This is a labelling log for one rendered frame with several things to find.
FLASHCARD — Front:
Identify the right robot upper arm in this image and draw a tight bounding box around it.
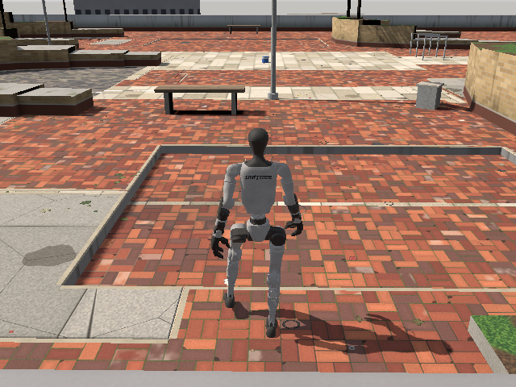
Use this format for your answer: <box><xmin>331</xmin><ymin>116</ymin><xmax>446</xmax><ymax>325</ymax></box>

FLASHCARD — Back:
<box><xmin>275</xmin><ymin>163</ymin><xmax>296</xmax><ymax>206</ymax></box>

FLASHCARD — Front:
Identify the robot right hand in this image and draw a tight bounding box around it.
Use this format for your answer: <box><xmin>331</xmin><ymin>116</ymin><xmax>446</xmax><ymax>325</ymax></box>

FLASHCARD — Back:
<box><xmin>285</xmin><ymin>221</ymin><xmax>303</xmax><ymax>236</ymax></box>

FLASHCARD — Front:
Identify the robot torso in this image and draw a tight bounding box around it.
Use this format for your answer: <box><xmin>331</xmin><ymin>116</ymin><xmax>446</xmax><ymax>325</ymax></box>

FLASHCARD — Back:
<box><xmin>240</xmin><ymin>159</ymin><xmax>277</xmax><ymax>242</ymax></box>

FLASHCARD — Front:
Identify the left robot upper arm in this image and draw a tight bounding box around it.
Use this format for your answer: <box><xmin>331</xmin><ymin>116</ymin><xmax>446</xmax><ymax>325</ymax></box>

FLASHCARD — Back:
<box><xmin>222</xmin><ymin>163</ymin><xmax>242</xmax><ymax>209</ymax></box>

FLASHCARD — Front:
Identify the robot left hand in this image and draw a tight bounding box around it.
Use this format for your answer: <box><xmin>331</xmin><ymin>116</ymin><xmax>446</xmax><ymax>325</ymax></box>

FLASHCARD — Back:
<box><xmin>211</xmin><ymin>236</ymin><xmax>230</xmax><ymax>259</ymax></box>

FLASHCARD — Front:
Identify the right robot forearm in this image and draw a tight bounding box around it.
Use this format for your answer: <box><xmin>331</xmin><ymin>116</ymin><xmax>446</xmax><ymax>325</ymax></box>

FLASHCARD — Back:
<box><xmin>288</xmin><ymin>193</ymin><xmax>302</xmax><ymax>223</ymax></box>

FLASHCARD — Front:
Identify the robot right foot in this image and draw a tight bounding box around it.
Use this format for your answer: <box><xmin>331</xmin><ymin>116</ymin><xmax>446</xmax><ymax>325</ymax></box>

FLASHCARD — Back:
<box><xmin>265</xmin><ymin>317</ymin><xmax>277</xmax><ymax>338</ymax></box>

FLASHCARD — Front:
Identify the left robot forearm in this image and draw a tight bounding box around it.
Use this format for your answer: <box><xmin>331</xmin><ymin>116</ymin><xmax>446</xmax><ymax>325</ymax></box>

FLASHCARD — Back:
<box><xmin>213</xmin><ymin>197</ymin><xmax>230</xmax><ymax>238</ymax></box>

